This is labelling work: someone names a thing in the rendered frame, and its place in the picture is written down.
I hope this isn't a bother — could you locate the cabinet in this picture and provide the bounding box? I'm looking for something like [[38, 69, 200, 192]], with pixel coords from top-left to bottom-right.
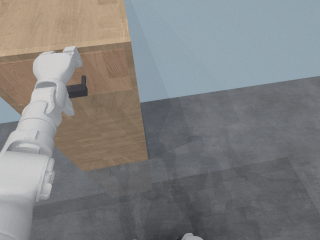
[[0, 0, 149, 172]]

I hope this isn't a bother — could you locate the left robot upper arm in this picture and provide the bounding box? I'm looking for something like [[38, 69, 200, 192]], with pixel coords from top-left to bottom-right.
[[0, 151, 55, 240]]

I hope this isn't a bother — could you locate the drawer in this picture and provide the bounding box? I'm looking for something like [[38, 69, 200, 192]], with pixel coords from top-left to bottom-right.
[[0, 48, 131, 104]]

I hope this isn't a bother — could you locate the left robot hand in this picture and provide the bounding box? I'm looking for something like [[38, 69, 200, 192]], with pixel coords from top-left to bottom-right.
[[32, 46, 83, 116]]

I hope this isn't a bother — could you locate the robot left forearm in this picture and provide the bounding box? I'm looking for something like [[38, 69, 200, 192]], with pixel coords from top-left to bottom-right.
[[0, 78, 67, 159]]

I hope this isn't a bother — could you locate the handle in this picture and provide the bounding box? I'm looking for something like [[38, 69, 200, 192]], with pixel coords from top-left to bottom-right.
[[66, 75, 88, 99]]

